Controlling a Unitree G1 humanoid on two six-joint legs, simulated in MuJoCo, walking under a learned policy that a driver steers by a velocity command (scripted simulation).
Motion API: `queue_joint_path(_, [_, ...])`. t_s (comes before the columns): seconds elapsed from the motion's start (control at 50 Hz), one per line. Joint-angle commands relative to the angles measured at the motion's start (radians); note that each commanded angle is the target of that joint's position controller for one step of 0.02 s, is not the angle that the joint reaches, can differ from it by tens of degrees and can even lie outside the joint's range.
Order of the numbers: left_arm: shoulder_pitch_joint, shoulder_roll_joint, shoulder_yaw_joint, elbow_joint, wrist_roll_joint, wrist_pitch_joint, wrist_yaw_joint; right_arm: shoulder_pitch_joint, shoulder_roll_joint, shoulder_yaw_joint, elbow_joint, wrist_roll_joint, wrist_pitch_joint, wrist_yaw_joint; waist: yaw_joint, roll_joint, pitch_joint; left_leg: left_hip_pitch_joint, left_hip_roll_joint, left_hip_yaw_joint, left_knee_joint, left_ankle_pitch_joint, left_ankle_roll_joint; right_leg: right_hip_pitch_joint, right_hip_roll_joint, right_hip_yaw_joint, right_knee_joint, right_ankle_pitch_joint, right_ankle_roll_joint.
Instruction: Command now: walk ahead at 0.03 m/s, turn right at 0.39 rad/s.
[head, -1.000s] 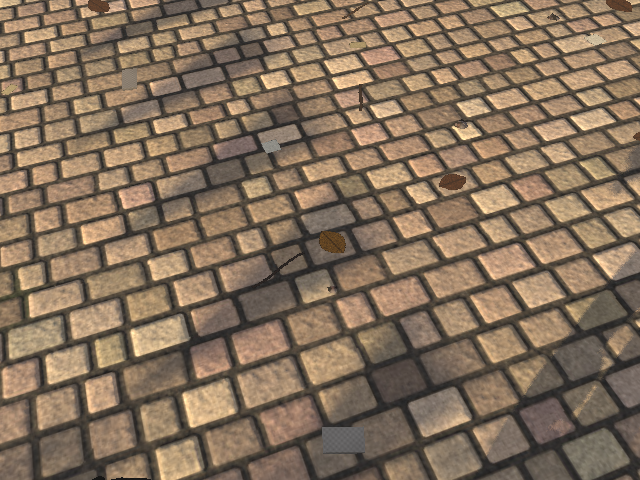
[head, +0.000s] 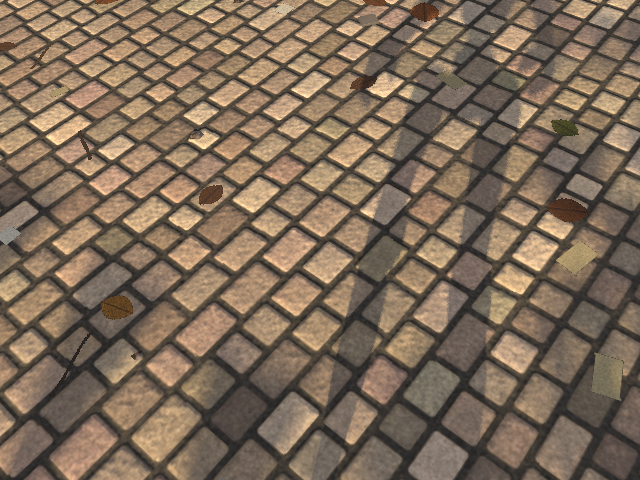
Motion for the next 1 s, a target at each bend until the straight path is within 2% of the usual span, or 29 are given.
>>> queue_joint_path(0.02, [-0.026, 0.152, 0.037, -0.061, 0.004, -0.006, 0.0, -0.037, -0.087, -0.021, -0.076, 0.006, -0.017, 0.009, 0.008, -0.156, -0.121, 0.081, -0.012, 0.018, -0.068, -0.005, 0.016, 0.068, -0.256, 0.214, -0.029, 0.519, -0.157])
queue_joint_path(0.08, [-0.056, 0.076, 0.002, -0.047, 0.004, -0.013, -0.001, 0.012, -0.06, -0.014, -0.06, 0.003, -0.031, 0.023, -0.035, -0.145, -0.123, 0.268, 0.013, 0.034, -0.333, 0.178, 0.065, 0.04, -0.228, 0.201, 0.012, 0.4, -0.108])
queue_joint_path(0.1, [-0.006, 0.032, -0.015, -0.026, 0.022, -0.026, -0.004, 0.018, -0.057, -0.007, -0.061, -0.014, -0.037, 0.024, -0.028, -0.113, -0.147, 0.389, 0.052, -0.018, -0.395, 0.32, 0.087, 0.003, -0.187, 0.181, 0.005, 0.243, -0.062])
queue_joint_path(0.12, [0.066, 0.019, -0.021, -0.016, 0.058, -0.038, -0.009, 0.022, -0.126, -0.016, -0.075, -0.017, -0.037, 0.018, 0.024, 0.022, -0.178, 0.479, 0.168, -0.163, -0.364, 0.484, 0.143, -0.043, -0.105, 0.097, 0.101, -0.007, -0.016])
queue_joint_path(0.14, [0.12, 0.031, -0.014, -0.014, 0.048, -0.045, -0.009, 0.037, -0.151, -0.022, -0.05, -0.012, -0.03, 0.015, 0.066, 0.162, -0.18, 0.476, 0.236, -0.287, -0.371, 0.246, 0.281, -0.121, -0.033, -0.013, 0.153, -0.213, 0.033])
queue_joint_path(0.16, [0.05, 0.084, -0.004, -0.022, 0.037, -0.052, -0.006, 0.078, -0.146, -0.027, -0.045, 0.014, -0.025, 0.017, 0.002, 0.187, -0.124, 0.431, 0.256, -0.413, -0.455, -0.066, 0.344, -0.172, -0.03, -0.075, 0.201, -0.243, 0.062])
queue_joint_path(0.18, [-0.019, 0.108, 0.007, -0.035, 0.018, -0.057, -0.007, 0.125, -0.143, -0.023, -0.032, 0.017, -0.021, 0.016, -0.036, 0.183, -0.061, 0.4, 0.266, -0.484, -0.521, -0.256, 0.355, -0.224, -0.031, -0.083, 0.229, -0.26, 0.062])
queue_joint_path(0.22, [-0.081, 0.105, 0.013, -0.053, 0.01, -0.067, -0.013, 0.163, -0.169, -0.028, -0.021, 0.014, -0.028, 0.008, -0.056, 0.187, -0.001, 0.378, 0.284, -0.547, -0.585, -0.381, 0.351, -0.293, -0.052, -0.058, 0.319, -0.303, 0.058])
queue_joint_path(0.26, [-0.084, 0.092, 0.014, -0.052, 0.004, -0.094, -0.026, 0.164, -0.173, -0.032, -0.023, 0.019, -0.036, -0.002, -0.046, 0.159, -0.016, 0.375, 0.255, -0.494, -0.588, -0.312, 0.326, -0.293, -0.07, -0.052, 0.339, -0.285, 0.048])
queue_joint_path(0.32, [-0.069, 0.031, 0.0, -0.029, 0.005, -0.132, -0.045, 0.111, -0.157, -0.033, -0.047, 0.032, -0.018, -0.013, -0.021, 0.142, -0.053, 0.298, 0.145, -0.342, -0.564, -0.159, 0.288, -0.122, -0.039, -0.106, 0.137, -0.154, 0.05])
queue_joint_path(0.38, [0.001, 0.028, 0.009, 0.007, 0.001, -0.14, -0.048, 0.103, -0.144, -0.034, -0.068, 0.032, 0.005, -0.017, 0.022, 0.118, -0.097, 0.193, 0.08, -0.292, -0.482, -0.139, 0.255, 0.115, -0.018, -0.152, -0.075, 0.098, 0.057])
queue_joint_path(0.4, [0.062, 0.053, 0.02, 0.02, -0.001, -0.137, -0.039, 0.1, -0.114, -0.027, -0.077, 0.03, 0.002, -0.014, 0.049, 0.093, -0.121, 0.095, 0.06, -0.282, -0.421, -0.192, 0.22, 0.242, -0.065, -0.129, -0.06, 0.086, 0.051])
queue_joint_path(0.42, [0.183, 0.099, 0.034, 0.035, 0.002, -0.133, -0.024, 0.066, -0.049, -0.006, -0.1, 0.027, -0.006, -0.009, 0.103, 0.006, -0.137, -0.073, 0.007, -0.226, -0.238, -0.265, 0.161, 0.386, -0.211, 0.022, -0.11, -0.057, 0.007])
queue_joint_path(0.44, [0.241, 0.201, 0.056, 0.047, 0.026, -0.126, -0.022, 0.057, 0.01, 0.011, -0.151, 0.041, -0.021, -0.006, 0.104, -0.218, -0.116, -0.27, -0.083, -0.076, 0.031, -0.291, 0.121, 0.416, -0.431, 0.376, -0.253, -0.373, -0.104])
queue_joint_path(0.46, [0.194, 0.201, 0.059, 0.048, 0.034, -0.129, -0.024, 0.058, -0.059, -0.005, -0.163, 0.048, -0.034, -0.006, 0.071, -0.215, -0.022, -0.368, 0.013, -0.084, 0.21, -0.281, 0.112, 0.327, -0.519, 0.512, -0.294, -0.502, -0.184])
queue_joint_path(0.48, [0.153, 0.129, 0.04, 0.039, 0.019, -0.135, -0.019, 0.079, -0.099, -0.017, -0.139, 0.046, -0.039, 0.001, 0.052, -0.162, 0.032, -0.411, 0.039, -0.094, 0.284, -0.204, 0.113, 0.316, -0.475, 0.437, -0.293, -0.465, -0.172])
queue_joint_path(0.5, [0.133, 0.096, 0.03, 0.038, 0.015, -0.139, -0.017, 0.111, -0.097, -0.021, -0.112, 0.039, -0.038, 0.008, 0.037, -0.14, 0.039, -0.411, 0.049, -0.091, 0.319, -0.13, 0.109, 0.319, -0.426, 0.331, -0.291, -0.342, -0.139])
queue_joint_path(0.54, [0.113, 0.077, 0.022, 0.044, 0.022, -0.14, -0.015, 0.095, -0.078, -0.02, -0.107, 0.033, -0.042, 0.021, 0.031, -0.117, 0.049, -0.397, 0.075, -0.082, 0.339, -0.007, 0.102, 0.296, -0.372, 0.15, -0.297, -0.054, -0.101])
queue_joint_path(0.64, [0.123, 0.092, 0.02, 0.077, 0.026, -0.137, -0.017, 0.004, -0.028, 0.003, -0.146, 0.031, -0.042, 0.045, 0.046, -0.096, 0.056, -0.302, 0.082, 0.008, 0.187, 0.19, 0.065, 0.202, -0.304, -0.119, -0.312, 0.278, -0.09])
queue_joint_path(0.74, [0.176, 0.139, 0.026, 0.13, 0.003, -0.125, -0.014, -0.137, -0.007, 0.021, -0.196, 0.035, -0.049, 0.082, 0.077, -0.088, 0.09, -0.171, 0.06, 0.114, -0.08, 0.253, 0.111, 0.218, -0.326, -0.231, -0.303, 0.404, -0.073])
queue_joint_path(0.8, [0.179, 0.184, 0.038, 0.141, -0.005, -0.11, -0.007, -0.1, -0.062, -0.003, -0.202, 0.03, -0.044, 0.09, 0.012, -0.13, 0.008, -0.02, -0.024, 0.181, -0.127, 0.149, 0.182, 0.307, -0.345, -0.291, -0.135, 0.924, -0.045])
queue_joint_path(0.84, [0.166, 0.197, 0.041, 0.134, -0.007, -0.099, 0.003, 0.154, -0.147, -0.052, -0.146, 0.034, -0.032, 0.076, -0.141, -0.126, -0.145, 0.346, -0.09, 0.185, -0.184, 0.17, 0.254, 0.22, -0.324, -0.325, 0.201, 1.078, -0.011])
queue_joint_path(0.86, [0.167, 0.176, 0.03, 0.11, 0.004, -0.109, 0.007, 0.316, -0.201, -0.079, -0.109, 0.036, -0.015, 0.053, -0.219, -0.059, -0.225, 0.655, -0.015, 0.036, -0.192, 0.171, 0.296, -0.026, -0.286, -0.316, 0.484, 0.79, 0.024])
queue_joint_path(0.88, [0.293, 0.013, -0.02, 0.05, 0.039, -0.131, -0.014, 0.275, -0.308, -0.086, -0.117, 0.035, -0.022, 0.043, -0.065, 0.232, -0.354, 0.983, 0.283, -0.557, -0.266, -0.002, 0.483, -0.443, -0.086, -0.237, 0.873, -0.282, 0.077])
queue_joint_path(0.9, [0.179, 0.111, -0.007, 0.036, 0.009, -0.168, -0.027, 0.325, -0.229, -0.068, -0.14, 0.028, -0.032, 0.042, -0.16, 0.132, -0.493, 0.994, 0.337, -0.789, -0.425, -0.155, 0.514, -0.514, -0.065, -0.017, 0.981, -0.302, 0.067])
queue_joint_path(0.92, [0.067, 0.145, 0.005, -0.007, -0.029, -0.18, -0.031, 0.284, -0.187, -0.054, -0.119, 0.019, -0.044, 0.045, -0.16, 0.092, -0.316, 0.875, 0.302, -0.641, -0.468, -0.11, 0.454, -0.589, -0.108, -0.019, 0.956, -0.201, 0.057])
queue_joint_path(0.94, [0.047, 0.128, -0.004, -0.019, -0.021, -0.19, -0.025, 0.221, -0.171, -0.048, -0.117, 0.025, -0.051, 0.044, -0.108, 0.007, -0.197, 0.702, 0.257, -0.52, -0.48, -0.004, 0.425, -0.566, -0.149, -0.03, 0.864, -0.111, 0.051])
queue_joint_path(0.96, [0.052, 0.121, -0.001, -0.008, 0.002, -0.19, -0.018, 0.156, -0.151, -0.042, -0.126, 0.021, -0.055, 0.043, -0.06, -0.024, -0.138, 0.563, 0.218, -0.435, -0.486, 0.117, 0.406, -0.509, -0.176, -0.036, 0.788, -0.073, 0.058])
queue_joint_path(1.0, [0.098, 0.127, 0.005, 0.006, 0.019, -0.165, -0.019, 0.095, -0.125, -0.032, -0.139, 0.001, -0.06, 0.039, 0.004, 0.013, -0.103, 0.398, 0.176, -0.354, -0.531, 0.252, 0.407, -0.403, -0.203, -0.031, 0.726, -0.038, 0.076])
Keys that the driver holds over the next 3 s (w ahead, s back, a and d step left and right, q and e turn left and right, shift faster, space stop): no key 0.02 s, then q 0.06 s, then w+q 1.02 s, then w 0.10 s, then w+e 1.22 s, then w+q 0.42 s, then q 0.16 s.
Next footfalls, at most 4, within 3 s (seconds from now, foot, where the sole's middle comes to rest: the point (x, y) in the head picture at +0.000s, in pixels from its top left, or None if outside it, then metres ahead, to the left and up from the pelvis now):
0.10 left None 0.11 0.13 -0.78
0.42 right None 0.14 -0.11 -0.78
0.86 left None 0.42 0.21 -0.78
1.34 right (284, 340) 0.76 0.16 -0.78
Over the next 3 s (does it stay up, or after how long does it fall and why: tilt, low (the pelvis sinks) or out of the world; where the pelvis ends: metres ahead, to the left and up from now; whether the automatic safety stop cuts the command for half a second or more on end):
stays up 1.42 0.38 -0.02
